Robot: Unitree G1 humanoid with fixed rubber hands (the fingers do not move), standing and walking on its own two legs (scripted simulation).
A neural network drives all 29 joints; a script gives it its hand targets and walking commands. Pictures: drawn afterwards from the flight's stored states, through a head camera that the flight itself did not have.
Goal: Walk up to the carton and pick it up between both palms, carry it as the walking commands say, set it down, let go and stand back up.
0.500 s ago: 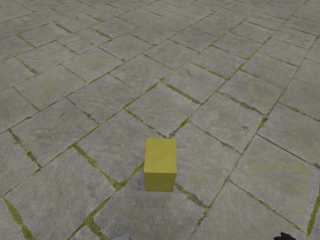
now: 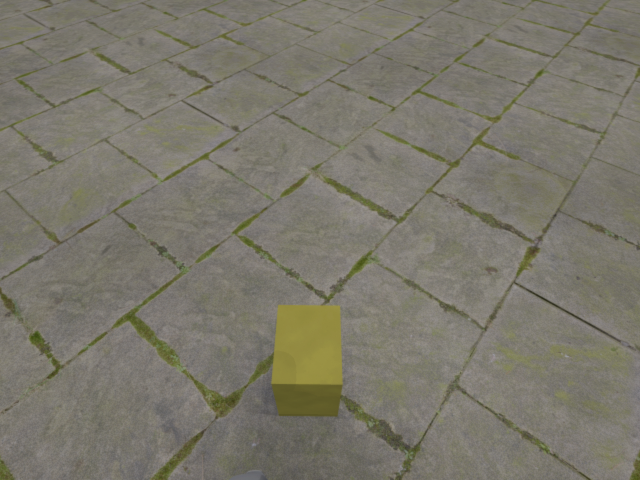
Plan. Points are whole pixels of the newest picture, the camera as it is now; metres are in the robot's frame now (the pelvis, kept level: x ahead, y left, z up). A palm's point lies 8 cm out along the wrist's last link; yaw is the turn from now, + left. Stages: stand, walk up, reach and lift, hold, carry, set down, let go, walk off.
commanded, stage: walk up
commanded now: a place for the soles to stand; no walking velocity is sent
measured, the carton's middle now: (308, 362) +0.52 +0.04 -0.61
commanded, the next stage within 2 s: none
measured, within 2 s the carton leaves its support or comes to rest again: neither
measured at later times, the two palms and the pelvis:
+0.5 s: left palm (58, 477) +0.15 +0.32 -0.07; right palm (573, 472) +0.17 -0.31 -0.07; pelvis +0.05 +0.00 +0.03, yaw +2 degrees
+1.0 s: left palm out of the picture +0.14 +0.31 -0.07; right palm (561, 459) +0.18 -0.30 -0.07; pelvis +0.06 +0.00 +0.04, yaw +3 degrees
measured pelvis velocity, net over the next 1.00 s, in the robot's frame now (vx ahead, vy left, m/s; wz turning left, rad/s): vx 0.06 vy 0.00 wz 0.06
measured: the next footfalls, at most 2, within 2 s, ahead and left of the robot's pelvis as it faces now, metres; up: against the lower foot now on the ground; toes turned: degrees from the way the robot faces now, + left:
right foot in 1.44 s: +0.16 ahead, -0.09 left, +0.00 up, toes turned +8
